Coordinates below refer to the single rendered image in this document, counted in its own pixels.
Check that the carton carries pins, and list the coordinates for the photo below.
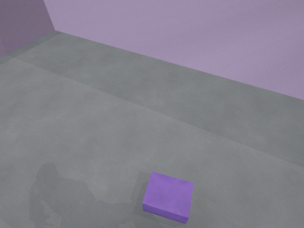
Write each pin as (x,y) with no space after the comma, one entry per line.
(168,197)

